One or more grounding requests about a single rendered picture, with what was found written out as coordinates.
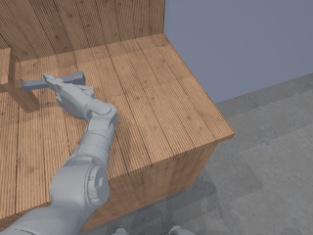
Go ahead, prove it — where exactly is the counter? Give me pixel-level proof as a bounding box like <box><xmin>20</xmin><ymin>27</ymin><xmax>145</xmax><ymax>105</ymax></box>
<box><xmin>0</xmin><ymin>0</ymin><xmax>236</xmax><ymax>233</ymax></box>

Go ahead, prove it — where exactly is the robot left hand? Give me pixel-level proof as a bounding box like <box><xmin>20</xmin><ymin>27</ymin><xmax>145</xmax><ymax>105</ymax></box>
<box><xmin>42</xmin><ymin>73</ymin><xmax>95</xmax><ymax>119</ymax></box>

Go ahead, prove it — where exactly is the left robot shin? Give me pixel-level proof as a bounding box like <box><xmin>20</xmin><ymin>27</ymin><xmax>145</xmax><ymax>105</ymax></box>
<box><xmin>115</xmin><ymin>228</ymin><xmax>126</xmax><ymax>233</ymax></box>

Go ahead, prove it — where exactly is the robot left upper arm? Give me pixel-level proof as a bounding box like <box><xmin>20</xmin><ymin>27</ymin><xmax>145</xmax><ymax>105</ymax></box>
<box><xmin>0</xmin><ymin>164</ymin><xmax>110</xmax><ymax>235</ymax></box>

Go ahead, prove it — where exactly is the robot shin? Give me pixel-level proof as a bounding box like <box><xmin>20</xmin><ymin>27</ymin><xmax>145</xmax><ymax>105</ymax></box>
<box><xmin>169</xmin><ymin>226</ymin><xmax>181</xmax><ymax>233</ymax></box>
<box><xmin>115</xmin><ymin>228</ymin><xmax>126</xmax><ymax>233</ymax></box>

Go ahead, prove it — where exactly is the tap lever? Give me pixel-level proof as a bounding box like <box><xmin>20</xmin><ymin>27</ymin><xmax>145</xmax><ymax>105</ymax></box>
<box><xmin>22</xmin><ymin>71</ymin><xmax>86</xmax><ymax>91</ymax></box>

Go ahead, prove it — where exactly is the right robot shin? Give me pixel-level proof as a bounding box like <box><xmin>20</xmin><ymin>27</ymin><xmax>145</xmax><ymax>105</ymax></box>
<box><xmin>169</xmin><ymin>226</ymin><xmax>181</xmax><ymax>233</ymax></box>

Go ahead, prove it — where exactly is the robot left forearm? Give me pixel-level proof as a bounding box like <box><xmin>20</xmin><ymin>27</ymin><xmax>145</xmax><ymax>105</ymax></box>
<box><xmin>49</xmin><ymin>99</ymin><xmax>118</xmax><ymax>201</ymax></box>

